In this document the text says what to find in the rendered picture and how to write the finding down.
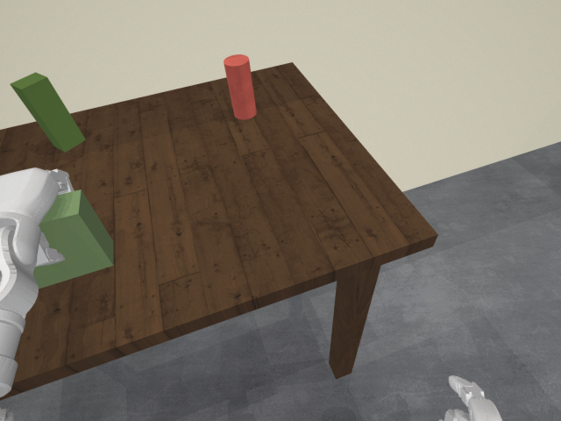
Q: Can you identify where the right robot hand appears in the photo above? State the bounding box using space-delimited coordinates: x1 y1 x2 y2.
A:
438 375 502 421

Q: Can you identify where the table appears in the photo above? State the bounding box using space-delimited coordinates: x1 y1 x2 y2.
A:
0 62 438 401

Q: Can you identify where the left robot forearm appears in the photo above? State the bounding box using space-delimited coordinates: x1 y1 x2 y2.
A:
0 212 41 397

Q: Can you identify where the left robot hand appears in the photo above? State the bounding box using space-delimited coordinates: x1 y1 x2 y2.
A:
0 168 74 267

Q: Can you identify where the sponge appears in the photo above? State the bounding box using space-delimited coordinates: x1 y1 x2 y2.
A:
33 189 113 289

